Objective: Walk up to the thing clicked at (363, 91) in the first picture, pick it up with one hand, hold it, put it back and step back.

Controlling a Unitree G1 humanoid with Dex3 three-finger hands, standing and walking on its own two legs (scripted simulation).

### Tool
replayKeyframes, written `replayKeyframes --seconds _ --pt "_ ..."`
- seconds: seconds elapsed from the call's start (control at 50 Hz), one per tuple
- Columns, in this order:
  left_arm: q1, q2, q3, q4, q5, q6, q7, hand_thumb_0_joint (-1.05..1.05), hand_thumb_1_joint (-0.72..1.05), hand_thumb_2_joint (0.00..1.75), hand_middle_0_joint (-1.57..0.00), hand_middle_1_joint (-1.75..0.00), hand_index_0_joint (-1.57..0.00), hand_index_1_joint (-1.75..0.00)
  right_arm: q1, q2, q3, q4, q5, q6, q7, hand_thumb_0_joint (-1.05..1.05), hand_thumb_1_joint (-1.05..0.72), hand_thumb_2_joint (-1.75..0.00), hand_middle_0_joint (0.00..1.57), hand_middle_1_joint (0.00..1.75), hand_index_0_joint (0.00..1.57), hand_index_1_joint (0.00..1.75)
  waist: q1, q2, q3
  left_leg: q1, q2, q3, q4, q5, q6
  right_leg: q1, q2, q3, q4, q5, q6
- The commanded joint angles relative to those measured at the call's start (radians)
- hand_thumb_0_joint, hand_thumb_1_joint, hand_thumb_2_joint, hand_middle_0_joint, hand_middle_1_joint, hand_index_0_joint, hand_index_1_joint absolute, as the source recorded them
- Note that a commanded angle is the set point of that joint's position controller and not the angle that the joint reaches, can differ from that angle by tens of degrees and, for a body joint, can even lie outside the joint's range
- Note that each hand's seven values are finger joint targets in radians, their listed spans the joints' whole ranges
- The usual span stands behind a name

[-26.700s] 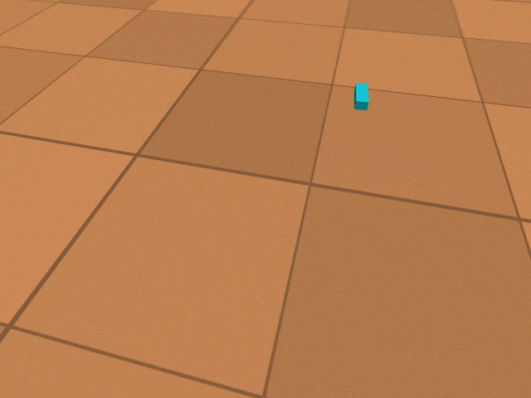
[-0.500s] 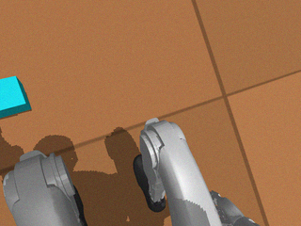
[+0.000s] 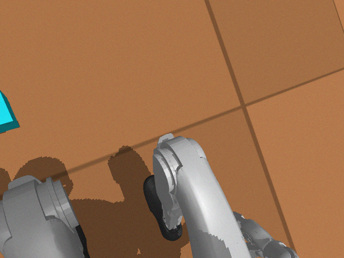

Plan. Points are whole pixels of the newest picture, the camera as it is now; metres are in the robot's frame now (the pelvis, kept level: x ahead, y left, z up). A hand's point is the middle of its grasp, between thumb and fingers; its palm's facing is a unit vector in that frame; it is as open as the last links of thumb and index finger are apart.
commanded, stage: rest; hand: left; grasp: from above
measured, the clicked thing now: out of the picture +0.44 +0.35 -0.27
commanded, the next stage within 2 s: open in 0.14 s
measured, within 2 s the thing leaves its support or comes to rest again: neither
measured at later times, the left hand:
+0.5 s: hand out of the picture +0.43 +0.33 -0.24, palm faces -0.45 -0.15 -0.88, open 11.0 cm
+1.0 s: hand out of the picture +0.44 +0.33 -0.23, palm faces -0.44 -0.17 -0.88, open 14.2 cm
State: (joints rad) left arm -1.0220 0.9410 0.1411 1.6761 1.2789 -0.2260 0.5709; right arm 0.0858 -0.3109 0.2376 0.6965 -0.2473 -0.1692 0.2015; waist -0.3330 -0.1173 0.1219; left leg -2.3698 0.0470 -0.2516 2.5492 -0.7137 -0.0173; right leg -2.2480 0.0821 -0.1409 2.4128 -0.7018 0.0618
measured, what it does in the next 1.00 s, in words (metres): stands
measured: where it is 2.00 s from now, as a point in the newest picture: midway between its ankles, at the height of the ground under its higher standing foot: (126, 238)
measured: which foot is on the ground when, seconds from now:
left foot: down 0.00-1.00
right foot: down 0.00-1.00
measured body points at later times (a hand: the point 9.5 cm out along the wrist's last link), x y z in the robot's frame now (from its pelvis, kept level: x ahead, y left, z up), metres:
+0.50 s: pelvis -0.01 +0.00 +0.00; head +0.26 +0.13 +0.34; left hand +0.45 +0.34 -0.19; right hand +0.06 -0.25 -0.06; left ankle +0.06 +0.13 -0.27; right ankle +0.10 -0.12 -0.27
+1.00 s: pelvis +0.00 +0.00 +0.00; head +0.26 +0.12 +0.34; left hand +0.46 +0.34 -0.18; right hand +0.07 -0.25 -0.07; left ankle +0.06 +0.13 -0.27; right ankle +0.10 -0.12 -0.27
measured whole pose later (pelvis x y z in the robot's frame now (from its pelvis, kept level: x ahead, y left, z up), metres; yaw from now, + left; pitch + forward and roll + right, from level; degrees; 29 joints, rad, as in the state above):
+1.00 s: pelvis +0.00 +0.00 +0.00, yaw -1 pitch +28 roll -13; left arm -1.04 0.97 0.10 1.69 1.24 -0.22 0.56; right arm 0.07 -0.32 0.29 0.67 -0.26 -0.20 0.22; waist -0.34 -0.13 0.14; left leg -2.35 0.05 -0.27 2.55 -0.71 -0.01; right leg -2.23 0.09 -0.16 2.39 -0.69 0.07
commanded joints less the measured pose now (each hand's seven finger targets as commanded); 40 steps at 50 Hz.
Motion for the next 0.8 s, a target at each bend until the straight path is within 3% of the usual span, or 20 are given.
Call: replayKeyframes --seconds 0.0,0.02,0.04,0.1,0.12,0.16,0.22,0.26,0.32,0.38,0.44,0.46,0.54,0.6,0.62,0.66,0.72,0.74,0.78 --pt "-0.275 0.233 -0.024 -0.092 -0.003 -0.002 0.041 0.00 0.65 0.79 -1.02 -0.66 -1.02 -0.65 0.183 -0.302 -0.080 0.005 0.002 -0.004 -0.008 0.00 -0.90 -0.90 0.20 0.30 0.20 0.30 -0.040 0.491 -0.660 0.517 0.015 0.110 -0.241 0.233 0.025 0.338 0.032 -0.123 -0.206 0.300 -0.080" --pt "-0.284 0.265 -0.003 -0.109 -0.011 -0.007 0.047 0.00 0.65 0.79 -1.02 -0.65 -1.02 -0.65 0.177 -0.308 -0.077 0.003 0.003 -0.005 -0.009 0.00 -0.90 -0.90 0.20 0.30 0.20 0.30 -0.029 0.482 -0.674 0.501 0.015 0.110 -0.241 0.233 0.029 0.355 0.033 -0.122 -0.219 0.302 -0.076" --pt "-0.266 0.259 -0.009 -0.089 -0.008 -0.004 0.051 0.00 0.65 0.80 -1.02 -0.64 -1.02 -0.65 0.181 -0.305 -0.074 0.007 0.003 -0.005 -0.010 0.00 -0.90 -0.90 0.20 0.30 0.20 0.30 -0.025 0.477 -0.673 0.505 0.015 0.114 -0.235 0.235 0.029 0.361 0.034 -0.117 -0.219 0.307 -0.076" --pt "-0.284 0.237 -0.035 -0.063 -0.008 -0.005 0.052 0.00 0.66 0.80 -1.02 -0.67 -1.02 -0.67 0.184 -0.305 -0.067 0.014 -0.001 -0.013 -0.003 0.00 -0.90 -0.90 0.20 0.30 0.20 0.30 -0.046 0.473 -0.627 0.490 0.018 0.110 -0.235 0.220 0.029 0.341 0.035 -0.121 -0.215 0.294 -0.076" --pt "-0.286 0.259 -0.018 -0.088 -0.012 -0.009 0.059 0.00 0.65 0.78 -1.01 -0.66 -1.01 -0.66 0.181 -0.310 -0.066 0.013 0.000 -0.013 -0.006 0.00 -0.90 -0.90 0.20 0.30 0.20 0.30 -0.034 0.475 -0.657 0.506 0.019 0.106 -0.242 0.232 0.027 0.358 0.038 -0.124 -0.220 0.300 -0.077" --pt "-0.286 0.242 -0.040 -0.052 -0.007 -0.008 0.054 0.00 0.65 0.78 -1.01 -0.67 -1.02 -0.66 0.179 -0.312 -0.060 0.006 -0.002 -0.019 -0.001 0.00 -0.90 -0.90 0.20 0.30 0.20 0.30 -0.055 0.483 -0.623 0.505 0.018 0.103 -0.243 0.221 0.025 0.340 0.035 -0.131 -0.209 0.290 -0.078" --pt "-0.282 0.278 -0.020 -0.051 -0.012 -0.014 0.064 0.00 0.64 0.76 -1.00 -0.67 -1.01 -0.66 0.170 -0.320 -0.054 0.000 -0.002 -0.018 -0.004 0.00 -0.90 -0.90 0.20 0.30 0.20 0.30 -0.043 0.460 -0.638 0.485 0.021 0.100 -0.239 0.215 0.030 0.366 0.039 -0.128 -0.226 0.288 -0.075" --pt "-0.281 0.265 -0.030 -0.037 -0.011 -0.011 0.063 0.00 0.48 0.82 -0.84 -0.69 -0.85 -0.70 0.170 -0.323 -0.051 -0.006 -0.004 -0.023 -0.001 0.00 -0.89 -0.90 0.20 0.30 0.20 0.30 -0.054 0.451 -0.618 0.482 0.020 0.099 -0.234 0.212 0.030 0.352 0.036 -0.131 -0.220 0.287 -0.073" --pt "-0.283 0.283 -0.026 -0.043 -0.013 -0.014 0.070 0.00 0.24 0.76 -0.63 -0.71 -0.64 -0.71 0.160 -0.321 -0.048 -0.005 -0.004 -0.024 -0.003 0.00 -0.89 -0.90 0.20 0.30 0.20 0.30 -0.043 0.464 -0.630 0.480 0.023 0.098 -0.235 0.204 0.030 0.361 0.041 -0.126 -0.223 0.281 -0.075" --pt "-0.285 0.295 -0.011 -0.052 -0.012 -0.015 0.074 0.00 0.00 0.77 -0.50 -0.73 -0.50 -0.73 0.169 -0.328 -0.046 -0.008 -0.007 -0.027 -0.001 0.00 -0.89 -0.90 0.20 0.30 0.20 0.30 -0.049 0.475 -0.615 0.489 0.022 0.092 -0.248 0.203 0.024 0.342 0.037 -0.138 -0.214 0.272 -0.077" --pt "-0.291 0.282 -0.037 -0.066 -0.008 -0.018 0.075 0.00 -0.20 0.78 -0.36 -0.77 -0.36 -0.77 0.150 -0.324 -0.044 -0.008 -0.004 -0.030 -0.001 0.00 -0.89 -0.90 0.20 0.30 0.20 0.30 -0.044 0.506 -0.609 0.495 0.025 0.087 -0.253 0.178 0.021 0.323 0.041 -0.137 -0.210 0.254 -0.083" --pt "-0.297 0.271 -0.044 -0.068 -0.010 -0.016 0.074 0.00 -0.23 0.78 -0.33 -0.79 -0.33 -0.79 0.156 -0.328 -0.045 -0.011 -0.007 -0.035 0.002 0.00 -0.89 -0.90 0.20 0.30 0.20 0.30 -0.055 0.495 -0.598 0.491 0.022 0.090 -0.248 0.166 0.023 0.322 0.037 -0.138 -0.210 0.246 -0.080" --pt "-0.279 0.295 -0.018 -0.102 -0.013 -0.009 0.086 0.00 -0.37 0.87 -0.23 -0.85 -0.22 -0.86 0.166 -0.328 -0.050 -0.007 -0.005 -0.038 0.006 0.00 -0.89 -0.90 0.20 0.30 0.20 0.30 -0.033 0.512 -0.643 0.511 0.024 0.093 -0.251 0.206 0.019 0.350 0.040 -0.133 -0.211 0.275 -0.081" --pt "-0.303 0.257 -0.038 -0.099 -0.019 0.004 0.077 0.00 -0.46 0.93 -0.16 -0.90 -0.14 -0.92 0.170 -0.332 -0.053 0.001 -0.011 -0.045 0.012 0.00 -0.89 -0.90 0.20 0.30 0.20 0.30 -0.059 0.527 -0.629 0.539 0.024 0.083 -0.257 0.222 0.013 0.320 0.036 -0.147 -0.202 0.290 -0.079" --pt "-0.289 0.278 -0.023 -0.118 -0.025 0.006 0.079 0.00 -0.48 0.95 -0.13 -0.93 -0.12 -0.94 0.169 -0.332 -0.053 0.000 -0.005 -0.043 0.012 0.00 -0.89 -0.90 0.20 0.30 0.20 0.30 -0.037 0.549 -0.661 0.557 0.026 0.081 -0.264 0.242 0.010 0.341 0.037 -0.142 -0.204 0.306 -0.082" --pt "-0.271 0.252 -0.044 -0.065 -0.027 0.020 0.068 0.00 -0.55 1.01 -0.09 -0.95 -0.07 -0.98 0.164 -0.327 -0.051 0.003 -0.005 -0.044 0.016 0.00 -0.89 -0.90 0.20 0.30 0.20 0.30 -0.047 0.525 -0.622 0.521 0.025 0.087 -0.249 0.233 0.015 0.320 0.038 -0.142 -0.199 0.301 -0.080" --pt "-0.258 0.264 -0.030 -0.088 -0.040 0.024 0.061 0.00 -0.59 1.04 -0.07 -0.97 -0.04 -1.00 0.174 -0.325 -0.049 0.001 -0.004 -0.040 0.016 0.00 -0.89 -0.90 0.20 0.30 0.20 0.30 -0.034 0.517 -0.640 0.516 0.021 0.092 -0.255 0.245 0.017 0.352 0.038 -0.136 -0.212 0.311 -0.081" --pt "-0.257 0.248 -0.050 -0.067 -0.035 0.026 0.052 0.00 -0.59 1.04 -0.06 -0.98 -0.04 -1.01 0.172 -0.324 -0.045 0.000 -0.006 -0.040 0.019 0.00 -0.89 -0.90 0.20 0.30 0.20 0.30 -0.044 0.517 -0.622 0.502 0.021 0.093 -0.252 0.229 0.021 0.343 0.040 -0.134 -0.209 0.298 -0.082" --pt "-0.279 0.263 -0.036 -0.110 -0.049 0.024 0.040 0.00 -0.58 1.04 -0.06 -0.98 -0.03 -1.01 0.178 -0.333 -0.049 -0.007 -0.001 -0.039 0.017 0.00 -0.89 -0.90 0.20 0.30 0.20 0.30 -0.042 0.519 -0.645 0.524 0.020 0.089 -0.260 0.244 0.019 0.356 0.036 -0.140 -0.217 0.306 -0.080"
